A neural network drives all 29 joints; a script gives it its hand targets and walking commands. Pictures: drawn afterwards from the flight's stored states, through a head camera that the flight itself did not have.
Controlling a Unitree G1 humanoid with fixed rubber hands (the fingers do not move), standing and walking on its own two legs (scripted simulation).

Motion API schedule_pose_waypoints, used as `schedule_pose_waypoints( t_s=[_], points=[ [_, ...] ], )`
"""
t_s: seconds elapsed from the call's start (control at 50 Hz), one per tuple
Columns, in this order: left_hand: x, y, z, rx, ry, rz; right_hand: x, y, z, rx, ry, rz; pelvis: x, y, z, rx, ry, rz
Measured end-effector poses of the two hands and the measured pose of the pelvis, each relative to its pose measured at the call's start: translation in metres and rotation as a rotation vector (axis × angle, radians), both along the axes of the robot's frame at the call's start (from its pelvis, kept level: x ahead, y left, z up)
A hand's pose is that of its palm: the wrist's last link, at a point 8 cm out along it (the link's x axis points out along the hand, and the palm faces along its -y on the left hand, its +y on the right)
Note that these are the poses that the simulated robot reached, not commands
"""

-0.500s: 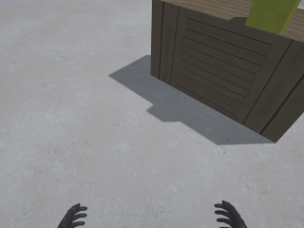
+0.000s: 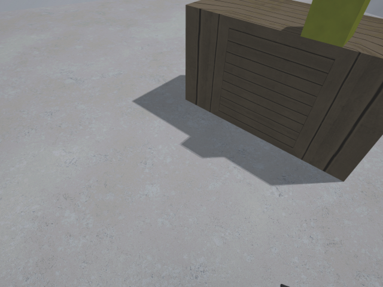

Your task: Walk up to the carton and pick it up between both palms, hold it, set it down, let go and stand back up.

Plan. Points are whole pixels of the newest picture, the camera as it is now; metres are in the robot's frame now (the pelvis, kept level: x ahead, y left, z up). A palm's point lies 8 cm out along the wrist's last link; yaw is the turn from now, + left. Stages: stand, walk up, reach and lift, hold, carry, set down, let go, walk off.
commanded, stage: stand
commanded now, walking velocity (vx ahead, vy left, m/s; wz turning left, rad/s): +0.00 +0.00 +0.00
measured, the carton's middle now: (337, 9) +1.30 -0.76 +0.14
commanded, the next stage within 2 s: walk up in 1.36 s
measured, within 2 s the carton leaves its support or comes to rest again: neither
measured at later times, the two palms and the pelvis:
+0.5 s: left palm out of the picture +0.05 +0.23 -0.13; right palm out of the picture +0.03 -0.21 -0.13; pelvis +0.00 +0.01 +0.01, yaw +0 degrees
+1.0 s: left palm out of the picture +0.00 +0.22 -0.13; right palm out of the picture +0.02 -0.20 -0.13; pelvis +0.00 +0.01 +0.02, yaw +0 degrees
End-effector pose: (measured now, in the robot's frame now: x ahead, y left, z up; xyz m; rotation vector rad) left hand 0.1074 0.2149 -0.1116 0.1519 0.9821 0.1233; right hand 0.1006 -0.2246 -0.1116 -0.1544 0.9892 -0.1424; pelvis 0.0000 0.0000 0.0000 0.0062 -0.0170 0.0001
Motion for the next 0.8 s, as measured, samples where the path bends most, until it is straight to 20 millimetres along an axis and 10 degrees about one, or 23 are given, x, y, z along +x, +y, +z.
schedule_pose_waypoints(
  t_s=[0.32,0.8],
  points=[
    [-0.049,0.009,-0.014,-0.024,0.169,0.065,-0.059,0.013,-0.013,0.015,0.201,-0.045,-0.004,0.008,0.007,-0.006,-0.003,-0.001],
    [-0.089,0.010,-0.018,-0.028,0.324,0.129,-0.075,0.021,-0.014,0.032,0.295,-0.091,0.004,0.011,0.016,-0.003,-0.025,-0.003]
  ],
)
